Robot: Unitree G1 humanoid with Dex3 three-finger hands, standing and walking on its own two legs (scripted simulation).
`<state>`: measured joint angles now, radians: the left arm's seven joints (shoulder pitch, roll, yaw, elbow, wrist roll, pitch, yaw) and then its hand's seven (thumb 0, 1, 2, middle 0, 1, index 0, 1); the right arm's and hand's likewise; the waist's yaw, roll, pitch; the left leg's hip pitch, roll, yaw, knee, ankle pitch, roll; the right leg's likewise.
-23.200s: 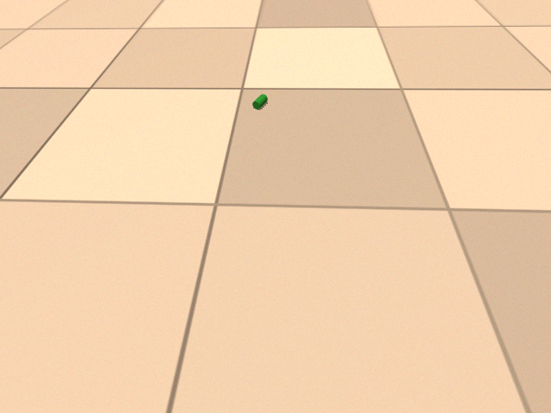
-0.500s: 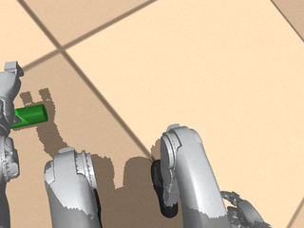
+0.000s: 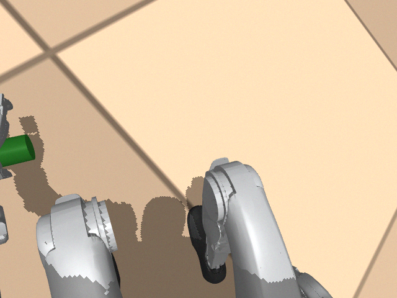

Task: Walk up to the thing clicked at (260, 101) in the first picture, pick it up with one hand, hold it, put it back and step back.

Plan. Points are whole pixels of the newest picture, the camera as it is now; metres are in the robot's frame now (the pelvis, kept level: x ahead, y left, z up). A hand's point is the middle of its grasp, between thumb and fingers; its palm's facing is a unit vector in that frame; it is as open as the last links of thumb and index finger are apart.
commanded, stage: rest palm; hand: left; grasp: from above
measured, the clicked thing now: (1, 153) +0.43 +0.32 -0.27
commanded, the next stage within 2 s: close in 0.30 s
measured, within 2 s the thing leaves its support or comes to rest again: neither
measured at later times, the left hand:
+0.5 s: hand (0, 153) +0.42 +0.31 -0.24, palm faces -0.44 -0.16 -0.88, open 14.0 cm
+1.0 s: hand (3, 155) +0.42 +0.31 -0.25, palm faces -0.45 -0.16 -0.88, open 11.5 cm
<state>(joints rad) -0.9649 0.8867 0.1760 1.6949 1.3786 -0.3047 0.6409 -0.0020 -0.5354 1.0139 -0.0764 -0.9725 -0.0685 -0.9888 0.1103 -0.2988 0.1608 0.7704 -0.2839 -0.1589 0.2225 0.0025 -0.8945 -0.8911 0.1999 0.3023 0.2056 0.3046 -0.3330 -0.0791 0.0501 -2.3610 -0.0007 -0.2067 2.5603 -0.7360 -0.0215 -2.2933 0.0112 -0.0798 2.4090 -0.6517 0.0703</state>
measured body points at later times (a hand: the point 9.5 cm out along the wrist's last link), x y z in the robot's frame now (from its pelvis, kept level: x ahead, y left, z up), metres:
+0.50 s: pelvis +0.00 +0.01 +0.00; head +0.25 +0.12 +0.35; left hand +0.44 +0.32 -0.19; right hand +0.04 -0.25 -0.07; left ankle +0.06 +0.13 -0.26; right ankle +0.11 -0.13 -0.26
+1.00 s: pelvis +0.00 +0.01 -0.01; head +0.26 +0.13 +0.34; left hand +0.44 +0.31 -0.20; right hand +0.05 -0.25 -0.06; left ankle +0.06 +0.13 -0.26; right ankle +0.11 -0.13 -0.26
